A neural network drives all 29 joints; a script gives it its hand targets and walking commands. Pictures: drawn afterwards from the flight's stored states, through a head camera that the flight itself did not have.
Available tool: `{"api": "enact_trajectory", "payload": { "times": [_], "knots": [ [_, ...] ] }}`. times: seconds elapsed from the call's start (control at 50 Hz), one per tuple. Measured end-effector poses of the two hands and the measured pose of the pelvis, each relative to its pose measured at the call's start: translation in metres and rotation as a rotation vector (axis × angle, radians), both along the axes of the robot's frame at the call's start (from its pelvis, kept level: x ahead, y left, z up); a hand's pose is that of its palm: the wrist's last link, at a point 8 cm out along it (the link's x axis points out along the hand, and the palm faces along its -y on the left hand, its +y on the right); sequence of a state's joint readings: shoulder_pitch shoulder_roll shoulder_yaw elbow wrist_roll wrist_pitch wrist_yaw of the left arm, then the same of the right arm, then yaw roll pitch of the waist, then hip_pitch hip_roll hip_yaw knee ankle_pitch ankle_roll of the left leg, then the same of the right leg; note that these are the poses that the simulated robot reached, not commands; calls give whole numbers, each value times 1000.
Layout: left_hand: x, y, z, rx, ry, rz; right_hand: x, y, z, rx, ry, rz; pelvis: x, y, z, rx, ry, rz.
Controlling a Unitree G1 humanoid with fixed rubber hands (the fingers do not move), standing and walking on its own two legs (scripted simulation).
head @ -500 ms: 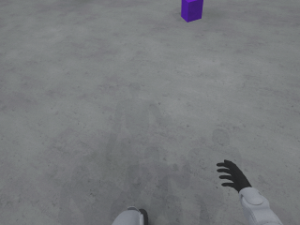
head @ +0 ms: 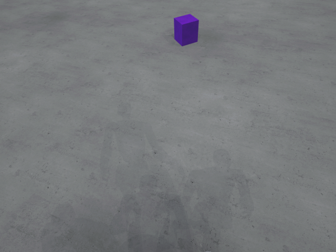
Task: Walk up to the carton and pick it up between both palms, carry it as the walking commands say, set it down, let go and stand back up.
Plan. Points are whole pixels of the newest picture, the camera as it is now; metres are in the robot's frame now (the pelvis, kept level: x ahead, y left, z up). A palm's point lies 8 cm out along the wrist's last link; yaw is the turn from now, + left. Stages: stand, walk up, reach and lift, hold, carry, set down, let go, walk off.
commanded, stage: walk up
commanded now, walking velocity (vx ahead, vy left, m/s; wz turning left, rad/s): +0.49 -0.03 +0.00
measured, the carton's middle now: (186, 30) +2.45 -0.17 -0.63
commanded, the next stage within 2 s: none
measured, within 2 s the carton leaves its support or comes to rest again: neither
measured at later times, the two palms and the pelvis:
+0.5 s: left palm (77, 192) +0.32 +0.30 -0.12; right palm (261, 208) +0.25 -0.22 -0.09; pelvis +0.24 +0.04 +0.01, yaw -1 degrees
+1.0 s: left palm (108, 135) +0.51 +0.23 -0.09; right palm (245, 104) +0.63 -0.28 -0.09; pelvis +0.47 -0.03 +0.02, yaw +0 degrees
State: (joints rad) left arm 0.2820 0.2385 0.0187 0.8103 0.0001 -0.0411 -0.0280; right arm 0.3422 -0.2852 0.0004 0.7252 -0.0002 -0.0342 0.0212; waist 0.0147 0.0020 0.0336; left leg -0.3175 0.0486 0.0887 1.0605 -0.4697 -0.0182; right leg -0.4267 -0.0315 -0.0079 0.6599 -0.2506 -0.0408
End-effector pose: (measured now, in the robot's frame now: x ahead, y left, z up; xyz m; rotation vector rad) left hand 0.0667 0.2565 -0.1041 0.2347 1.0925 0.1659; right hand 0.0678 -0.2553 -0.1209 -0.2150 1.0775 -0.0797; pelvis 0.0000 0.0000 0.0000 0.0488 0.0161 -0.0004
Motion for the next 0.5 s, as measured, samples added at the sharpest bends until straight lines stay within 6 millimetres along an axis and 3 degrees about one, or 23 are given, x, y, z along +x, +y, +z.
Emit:
{"api": "enact_trajectory", "payload": {
  "times": [0.08,0.14,0.22,0.28,0.34,0.44,0.5],
  "knots": [
    [12,3,9,16,50,22,98,6,22,4,-144,34,33,1,11,-2,8,0],
    [30,7,11,12,66,29,156,14,38,4,-220,50,60,6,15,-9,4,-1],
    [68,17,8,-4,66,27,216,29,51,3,-273,66,98,18,16,-25,0,-3],
    [101,31,-1,-19,63,20,245,40,50,-17,-266,64,131,30,11,-43,-3,-4],
    [145,48,-21,-28,46,-5,248,43,32,-52,-222,32,165,45,-6,-72,-19,-21],
    [216,50,-17,-68,6,-32,197,36,27,-90,15,-41,216,48,4,-68,-31,-21],
    [249,44,-15,-90,15,-43,180,31,31,-100,116,-73,244,44,9,-75,-25,-25]
  ]
}}
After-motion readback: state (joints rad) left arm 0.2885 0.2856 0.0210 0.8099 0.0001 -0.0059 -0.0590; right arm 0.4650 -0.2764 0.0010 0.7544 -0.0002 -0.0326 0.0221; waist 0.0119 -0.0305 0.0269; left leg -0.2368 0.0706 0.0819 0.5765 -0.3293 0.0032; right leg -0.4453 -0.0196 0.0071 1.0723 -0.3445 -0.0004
